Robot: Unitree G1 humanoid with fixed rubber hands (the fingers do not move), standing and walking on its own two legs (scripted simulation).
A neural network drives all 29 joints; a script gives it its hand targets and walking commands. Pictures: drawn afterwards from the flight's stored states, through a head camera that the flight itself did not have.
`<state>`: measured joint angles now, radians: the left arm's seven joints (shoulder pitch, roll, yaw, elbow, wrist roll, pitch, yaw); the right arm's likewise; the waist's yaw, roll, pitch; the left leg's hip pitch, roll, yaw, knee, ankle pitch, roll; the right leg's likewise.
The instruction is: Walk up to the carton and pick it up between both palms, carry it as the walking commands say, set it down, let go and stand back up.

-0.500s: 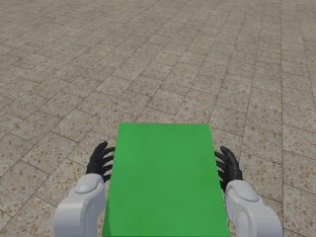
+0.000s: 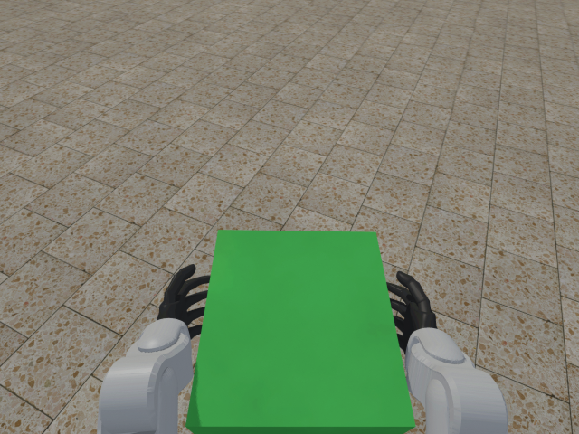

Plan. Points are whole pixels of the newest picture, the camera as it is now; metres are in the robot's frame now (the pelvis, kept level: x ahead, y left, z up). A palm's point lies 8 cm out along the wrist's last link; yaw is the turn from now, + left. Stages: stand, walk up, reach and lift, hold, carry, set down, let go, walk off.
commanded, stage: carry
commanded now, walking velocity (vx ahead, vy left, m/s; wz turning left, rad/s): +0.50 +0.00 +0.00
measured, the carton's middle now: (294, 353) +0.25 +0.01 +0.00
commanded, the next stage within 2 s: none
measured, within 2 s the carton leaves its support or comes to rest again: neither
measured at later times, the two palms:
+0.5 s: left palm (227, 153) +0.57 +0.13 +0.09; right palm (384, 150) +0.60 -0.16 +0.09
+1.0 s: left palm (256, 65) +0.95 +0.11 +0.08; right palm (369, 71) +0.95 -0.18 +0.08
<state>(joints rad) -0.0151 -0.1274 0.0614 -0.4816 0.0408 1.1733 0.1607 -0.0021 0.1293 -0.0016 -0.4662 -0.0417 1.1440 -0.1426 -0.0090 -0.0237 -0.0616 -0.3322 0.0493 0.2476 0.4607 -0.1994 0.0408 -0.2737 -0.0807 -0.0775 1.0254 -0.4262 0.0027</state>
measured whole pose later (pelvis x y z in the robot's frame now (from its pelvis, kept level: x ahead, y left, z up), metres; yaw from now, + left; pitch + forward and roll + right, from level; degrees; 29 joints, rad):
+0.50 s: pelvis +0.35 -0.04 +0.01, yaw +4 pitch +5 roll +2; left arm 0.04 -0.13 0.03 -0.51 0.03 1.13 0.16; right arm 0.04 0.13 0.00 -0.53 -0.04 1.14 -0.14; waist 0.04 -0.01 -0.06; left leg -0.49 0.06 0.13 0.68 -0.25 -0.02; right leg -0.10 -0.05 -0.23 0.25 -0.25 -0.03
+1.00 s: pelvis +0.71 -0.04 -0.01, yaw +2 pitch +4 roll -1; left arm 0.00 -0.13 0.02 -0.51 0.05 1.15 0.16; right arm 0.03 0.13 -0.02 -0.54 -0.04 1.15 -0.14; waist -0.02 0.03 -0.08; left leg -0.05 0.14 0.19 0.49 -0.44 -0.06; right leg -0.42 -0.04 -0.22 0.50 -0.11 -0.04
